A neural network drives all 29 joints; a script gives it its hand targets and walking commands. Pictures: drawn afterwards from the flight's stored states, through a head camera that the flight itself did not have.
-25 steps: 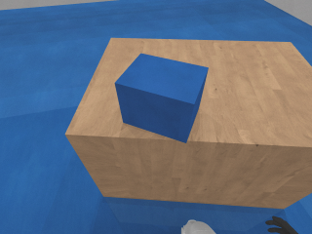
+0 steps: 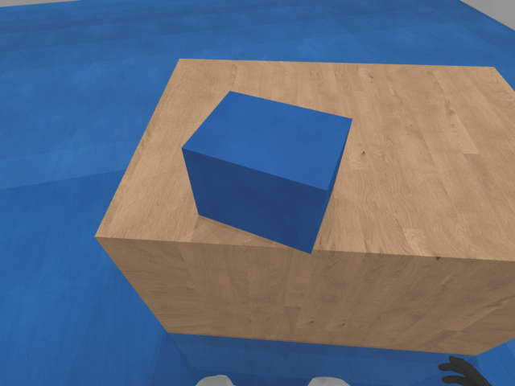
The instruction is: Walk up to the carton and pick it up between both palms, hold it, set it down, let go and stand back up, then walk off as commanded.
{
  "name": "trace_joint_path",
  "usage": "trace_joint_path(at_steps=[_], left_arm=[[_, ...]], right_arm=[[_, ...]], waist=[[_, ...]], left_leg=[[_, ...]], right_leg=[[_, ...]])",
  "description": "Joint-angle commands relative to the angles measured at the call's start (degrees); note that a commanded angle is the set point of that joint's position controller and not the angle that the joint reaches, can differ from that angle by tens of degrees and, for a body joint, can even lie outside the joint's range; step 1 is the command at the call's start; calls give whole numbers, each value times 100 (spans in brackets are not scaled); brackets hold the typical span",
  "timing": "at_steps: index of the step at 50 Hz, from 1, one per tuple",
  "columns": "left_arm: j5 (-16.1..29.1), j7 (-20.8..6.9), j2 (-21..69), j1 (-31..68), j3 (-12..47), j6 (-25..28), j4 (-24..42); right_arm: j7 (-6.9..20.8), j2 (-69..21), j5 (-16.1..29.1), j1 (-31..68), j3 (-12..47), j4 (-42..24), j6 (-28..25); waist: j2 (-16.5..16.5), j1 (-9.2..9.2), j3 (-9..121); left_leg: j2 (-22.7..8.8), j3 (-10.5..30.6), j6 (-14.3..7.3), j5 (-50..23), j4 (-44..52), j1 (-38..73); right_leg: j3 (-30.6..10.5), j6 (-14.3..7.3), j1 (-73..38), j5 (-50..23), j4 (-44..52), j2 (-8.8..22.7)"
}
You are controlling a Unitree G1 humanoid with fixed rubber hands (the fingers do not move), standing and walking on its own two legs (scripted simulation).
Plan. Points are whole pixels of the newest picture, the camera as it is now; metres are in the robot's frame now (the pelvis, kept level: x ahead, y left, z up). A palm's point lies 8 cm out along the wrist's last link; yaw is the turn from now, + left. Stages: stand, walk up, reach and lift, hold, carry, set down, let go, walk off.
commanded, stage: walk up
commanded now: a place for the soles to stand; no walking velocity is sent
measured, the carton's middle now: (269, 170) +0.50 -0.01 +0.02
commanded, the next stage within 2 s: reach and lift in 1.90 s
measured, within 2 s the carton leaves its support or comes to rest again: neither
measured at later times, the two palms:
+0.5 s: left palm out of the picture +0.07 +0.30 -0.08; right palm out of the picture +0.10 -0.33 -0.07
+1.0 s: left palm out of the picture +0.08 +0.30 -0.08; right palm out of the picture +0.11 -0.33 -0.07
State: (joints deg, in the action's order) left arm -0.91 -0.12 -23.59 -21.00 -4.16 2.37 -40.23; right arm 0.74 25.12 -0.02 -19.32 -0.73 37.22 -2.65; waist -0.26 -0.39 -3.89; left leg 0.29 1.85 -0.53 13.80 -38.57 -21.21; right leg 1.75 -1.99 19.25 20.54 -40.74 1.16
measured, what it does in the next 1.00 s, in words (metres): stands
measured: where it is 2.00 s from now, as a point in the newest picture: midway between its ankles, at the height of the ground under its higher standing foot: outside the picture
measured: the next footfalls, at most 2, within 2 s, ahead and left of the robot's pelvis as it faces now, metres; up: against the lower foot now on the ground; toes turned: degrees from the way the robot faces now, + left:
none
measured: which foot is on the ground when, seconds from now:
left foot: down 0.00-1.00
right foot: down 0.00-1.00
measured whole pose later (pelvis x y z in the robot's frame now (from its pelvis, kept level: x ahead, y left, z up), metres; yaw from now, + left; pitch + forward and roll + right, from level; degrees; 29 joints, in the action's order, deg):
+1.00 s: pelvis +0.00 -0.02 +0.00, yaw -1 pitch -1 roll +0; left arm -0.9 -0.1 -23.6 -18.9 -4.2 2.1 -40.6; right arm 0.7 25.1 0.0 -16.0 -0.7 37.4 -1.8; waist 0.2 -0.4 -2.2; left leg -1.2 1.8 -0.1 15.1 -38.3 -22.8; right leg 1.7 -1.4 18.1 21.2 -40.0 0.7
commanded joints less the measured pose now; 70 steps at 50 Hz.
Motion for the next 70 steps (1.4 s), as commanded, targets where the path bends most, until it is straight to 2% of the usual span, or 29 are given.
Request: trace_joint_path(at_steps=[1, 2, 3, 6, 8, 10, 12, 15, 17, 19, 21, 23, 25, 30, 34, 39, 45, 48, 54, 55, 57, 58, 60, 61, 62, 64, 66, 68, 70], left_arm=[[154, -20, -1106, -173, -170, -78, -22], [122, -41, -1013, -232, -181, -57, -89], [91, -42, -1005, -340, -196, -32, -138], [34, -16, -1039, -310, -188, 44, -168], [-24, 12, -1237, -114, -181, 82, -88], [-34, 15, -1408, 152, -212, 94, -49], [-34, 9, -1448, 327, -168, 115, -41], [-11, -5, -1294, 442, -108, 166, -2], [1, -7, -1240, 375, -100, 169, -22], [13, -13, -1201, 274, -109, 151, -21], [9, -4, -1303, 345, -131, 137, -5], [-2, 1, -1299, 369, -110, 167, 6], [15, 4, -1317, 399, -116, 187, -5], [58, 43, -1236, 254, -95, 185, 16], [57, 74, -1321, 311, -119, 164, 21], [34, 79, -1297, 430, -111, 136, 59], [14, 40, -1199, 451, -85, 125, 12], [0, 21, -1253, 479, -100, 141, -22], [1, 10, -1253, 529, -90, 158, -2], [5, 8, -1219, 431, -80, 168, -7], [5, 14, -1260, 494, -86, 179, -3], [-5, 4, -1353, 282, -118, 193, 48], [-20, 25, -1489, 179, -175, 196, 28], [-28, 22, -1545, 150, -189, 196, 23], [-26, 22, -1549, 198, -189, 199, 64], [-2, 12, -1443, 316, -144, 192, 113], [34, 19, -1225, 321, -92, 186, 163], [51, 46, -1111, 250, -84, 160, 164], [27, 67, -1077, 71, -82, 168, 95]], right_arm=[[-128, 1300, -201, 905, -449, -21, -49], [-124, 1227, -205, 936, -436, 9, -15], [-115, 1151, -201, 897, -422, 23, 5], [-59, 1032, -184, 870, -379, 8, 38], [-49, 968, -157, 820, -358, 28, 43], [-16, 930, -168, 868, -443, 68, 110], [1, 902, -156, 794, -435, 133, 106], [-5, 910, -171, 798, -436, 150, -6], [-12, 1016, -171, 804, -431, 166, -35], [-5, 1015, -181, 881, -421, 141, 9], [-4, 985, -166, 899, -419, 171, 40], [-1, 938, -155, 884, -396, 190, 11], [-2, 919, -159, 826, -383, 185, -15], [-43, 937, -129, 818, -350, 132, -44], [-64, 899, -82, 798, -340, 106, 10], [-50, 915, -77, 849, -348, 102, 46], [-19, 976, -130, 905, -368, 109, 39], [-6, 950, -139, 950, -362, 128, 43], [0, 954, -162, 937, -371, 143, 14], [-4, 960, -164, 957, -366, 126, 10], [-2, 922, -149, 951, -353, 141, 9], [10, 1017, -169, 842, -377, 75, 17], [23, 902, -175, 879, -367, 34, 47], [16, 861, -180, 789, -365, 41, 52], [11, 841, -183, 745, -360, 49, 43], [5, 906, -192, 667, -370, 20, -25], [0, 1076, -200, 589, -423, 16, -59], [-4, 1121, -166, 534, -438, 50, -39], [-14, 1120, -162, 668, -429, 26, 8]], waist=[[921, -176, -71], [1046, -191, -142], [1004, -155, -19], [864, -122, 429], [461, 5, 564], [239, 74, 175], [4, 128, -115], [46, 128, 220], [230, 100, 531], [257, 51, 426], [143, 60, 45], [177, 101, 207], [161, 130, 441], [246, 22, 886], [76, 50, 873], [123, 56, 786], [281, 56, 584], [221, 67, 405], [266, 67, 444], [318, 47, 583], [164, 59, 590], [241, 11, 712], [-69, -25, 495], [-258, -9, 401], [-193, 3, 422], [-10, 57, 571], [397, 73, 934], [656, 38, 1127], [782, -80, 921]], left_leg=[[-1494, 1780, -1086, 2510, 2094, -770], [-1221, 1411, -874, 2616, 2011, -996], [-1095, 1309, -697, 2570, 1845, -868], [-918, 1080, -476, 2324, 1428, -484], [-715, 884, -347, 2022, 956, -225], [-396, 585, -234, 2006, 640, -187], [-314, 385, -218, 1582, 539, 109], [-438, 457, -274, 808, 750, 549], [-506, 562, -336, 820, 792, 596], [-538, 656, -358, 1484, 936, 322], [-463, 600, -303, 1557, 927, 74], [-445, 501, -276, 1025, 841, 323], [-410, 338, -275, 617, 721, 454], [-579, 328, -370, -923, 411, 642], [-434, 49, -330, -1053, 170, 687], [-461, 109, -347, -695, 290, 647], [-584, 520, -379, 704, 825, 423], [-499, 492, -341, 1014, 869, 279], [-507, 509, -313, 806, 904, 397], [-528, 517, -325, 661, 850, 441], [-469, 353, -290, 227, 687, 475], [-395, 320, -329, 726, 604, 316], [-208, 70, -248, 988, 295, -235], [-141, -115, -209, 952, 174, -327], [-176, -157, -188, 877, 248, -197], [-272, -35, -228, 176, 462, 342], [-594, 474, -448, -491, 627, 909], [-1048, 1090, -746, -598, 794, 1109], [-1157, 1168, -812, -411, 784, 797]], right_leg=[[-235, -18, -84, 787, -363, -46], [-166, -24, -340, 505, -76, -78], [-156, -33, -394, 278, 134, -94], [-364, -39, -467, 144, 708, -3], [-1002, -196, -178, 852, 1268, 345], [-1582, -306, 438, 2313, 1861, 642], [-1720, -358, 872, 2399, 2116, 821], [-1163, -270, 585, 895, 1599, 581], [-987, -216, 291, 420, 1256, 443], [-990, -223, 357, 1163, 1371, 413], [-1172, -251, 477, 1590, 1574, 485], [-1238, -290, 450, 899, 1567, 614], [-1052, -294, 246, 206, 1330, 600], [-773, -204, -302, -1392, 801, 500], [-845, -303, -304, -2035, 758, 642], [-855, -328, -113, -1159, 885, 644], [-891, -288, 157, 412, 1184, 485], [-1038, -306, 236, 723, 1353, 522], [-998, -260, 172, 376, 1279, 507], [-960, -242, 70, 212, 1244, 484], [-1003, -273, 18, -134, 1260, 543], [-1063, -337, -178, 222, 1232, 526], [-1519, -517, -410, 397, 1465, 861], [-1658, -604, -477, 178, 1523, 1040], [-1675, -668, -438, -114, 1457, 1138], [-1223, -555, -196, -950, 1028, 920], [-670, -248, -28, -1179, 495, 446], [-313, -68, 60, -297, 164, 75], [-322, -117, 21, 262, 372, 9]])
